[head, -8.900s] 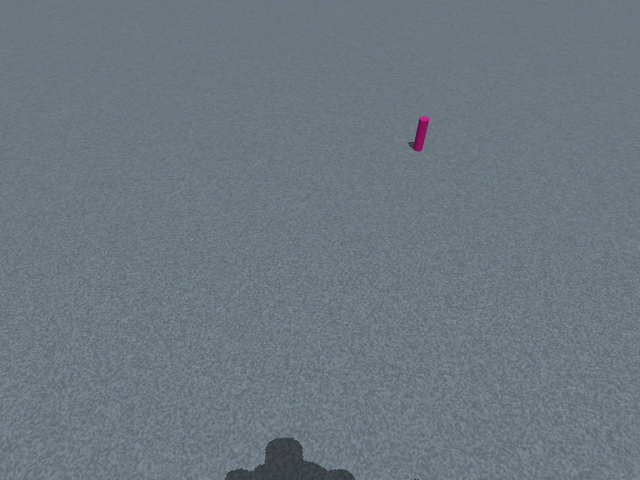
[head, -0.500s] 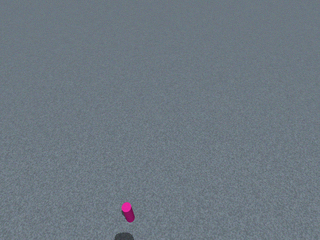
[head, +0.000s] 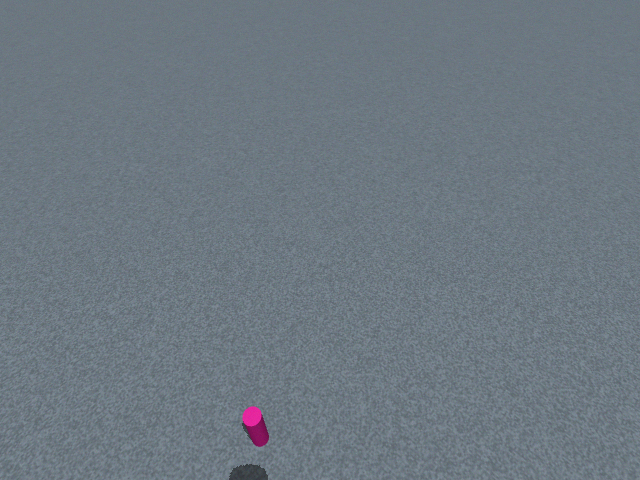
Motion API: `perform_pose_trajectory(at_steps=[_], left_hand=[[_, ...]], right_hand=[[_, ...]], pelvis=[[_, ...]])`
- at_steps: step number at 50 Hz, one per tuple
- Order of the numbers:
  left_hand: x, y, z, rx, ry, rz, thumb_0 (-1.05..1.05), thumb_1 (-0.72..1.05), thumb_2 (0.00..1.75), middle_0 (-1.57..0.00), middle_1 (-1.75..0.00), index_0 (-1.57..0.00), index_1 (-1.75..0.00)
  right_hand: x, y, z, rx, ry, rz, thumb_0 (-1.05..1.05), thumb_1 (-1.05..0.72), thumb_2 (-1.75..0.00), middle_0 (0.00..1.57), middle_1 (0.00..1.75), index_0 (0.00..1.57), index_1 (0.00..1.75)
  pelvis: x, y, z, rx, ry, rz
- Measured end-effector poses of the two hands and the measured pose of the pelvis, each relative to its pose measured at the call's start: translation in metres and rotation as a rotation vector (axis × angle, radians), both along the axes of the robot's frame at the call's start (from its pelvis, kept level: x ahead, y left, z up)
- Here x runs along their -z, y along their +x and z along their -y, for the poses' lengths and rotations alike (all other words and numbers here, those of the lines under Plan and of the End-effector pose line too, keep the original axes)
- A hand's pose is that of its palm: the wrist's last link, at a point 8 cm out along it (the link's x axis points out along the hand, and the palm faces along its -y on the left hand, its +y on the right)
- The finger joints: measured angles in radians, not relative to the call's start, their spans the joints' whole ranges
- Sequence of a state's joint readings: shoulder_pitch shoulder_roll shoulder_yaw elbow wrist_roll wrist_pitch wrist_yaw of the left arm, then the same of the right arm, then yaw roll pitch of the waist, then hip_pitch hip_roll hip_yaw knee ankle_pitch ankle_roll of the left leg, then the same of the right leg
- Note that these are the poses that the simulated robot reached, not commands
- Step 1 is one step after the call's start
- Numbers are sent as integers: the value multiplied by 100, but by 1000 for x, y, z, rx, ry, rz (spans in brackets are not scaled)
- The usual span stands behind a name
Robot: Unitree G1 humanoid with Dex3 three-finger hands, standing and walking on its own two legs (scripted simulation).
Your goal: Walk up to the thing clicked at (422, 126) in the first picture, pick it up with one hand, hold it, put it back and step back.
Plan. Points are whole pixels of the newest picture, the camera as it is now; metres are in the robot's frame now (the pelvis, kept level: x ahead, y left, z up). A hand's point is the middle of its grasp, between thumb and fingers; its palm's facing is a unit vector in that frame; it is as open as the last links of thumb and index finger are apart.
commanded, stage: go down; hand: left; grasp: from the side
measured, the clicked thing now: (256, 427) +0.41 +0.20 -0.69
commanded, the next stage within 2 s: none
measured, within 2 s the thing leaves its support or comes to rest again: neither
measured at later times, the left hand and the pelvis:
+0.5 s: hand out of the picture +0.15 +0.27 -0.17, palm faces +0.03 -0.93 -0.36, open 14.5 cm; pelvis -0.01 +0.01 -0.03, yaw -1 degrees
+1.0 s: hand out of the picture +0.14 +0.28 -0.19, palm faces +0.06 -0.94 -0.33, open 17.4 cm; pelvis +0.00 +0.02 -0.07, yaw +0 degrees
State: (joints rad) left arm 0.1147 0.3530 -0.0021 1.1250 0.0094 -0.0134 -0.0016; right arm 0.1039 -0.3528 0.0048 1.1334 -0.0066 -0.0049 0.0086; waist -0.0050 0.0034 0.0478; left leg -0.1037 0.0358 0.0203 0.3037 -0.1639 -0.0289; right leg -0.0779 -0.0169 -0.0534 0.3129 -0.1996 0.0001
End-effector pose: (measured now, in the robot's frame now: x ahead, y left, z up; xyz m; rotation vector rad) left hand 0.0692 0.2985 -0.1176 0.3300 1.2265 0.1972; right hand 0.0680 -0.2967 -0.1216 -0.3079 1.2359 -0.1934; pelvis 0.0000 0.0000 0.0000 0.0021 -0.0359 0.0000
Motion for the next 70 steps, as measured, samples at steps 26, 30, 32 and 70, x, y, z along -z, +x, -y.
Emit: perform_pose_trajectory(at_steps=[26, 30, 32, 70], left_hand=[[14, 69, -15, -21, 6, 125, 0, -2, 18, -7, -6, -7, -7], [22, 65, -17, -30, -8, 133, 0, -21, 12, -8, -7, -7, -7], [26, 65, -17, -30, -15, 150, 0, -29, 10, -8, -7, -7, -8], [55, 51, -32, -39, -23, 235, -1, -53, 8, -8, -6, -7, -8]], right_hand=[[11, 12, -47, 46, 57, 238, 1, -90, -90, 20, 30, 20, 30], [14, 27, -49, 18, 40, 287, 1, -88, -89, 20, 30, 20, 30], [15, 35, -49, 4, 31, 311, 1, -87, -89, 20, 30, 20, 30], [45, 62, -66, -63, -28, 485, 1, -89, -90, 20, 30, 20, 31]], pelvis=[[29, -9, -11, 10, -9, -173], [38, -9, -14, 7, -13, -199], [44, -9, -16, 6, -16, -212], [100, -19, -19, -11, -58, -332]])
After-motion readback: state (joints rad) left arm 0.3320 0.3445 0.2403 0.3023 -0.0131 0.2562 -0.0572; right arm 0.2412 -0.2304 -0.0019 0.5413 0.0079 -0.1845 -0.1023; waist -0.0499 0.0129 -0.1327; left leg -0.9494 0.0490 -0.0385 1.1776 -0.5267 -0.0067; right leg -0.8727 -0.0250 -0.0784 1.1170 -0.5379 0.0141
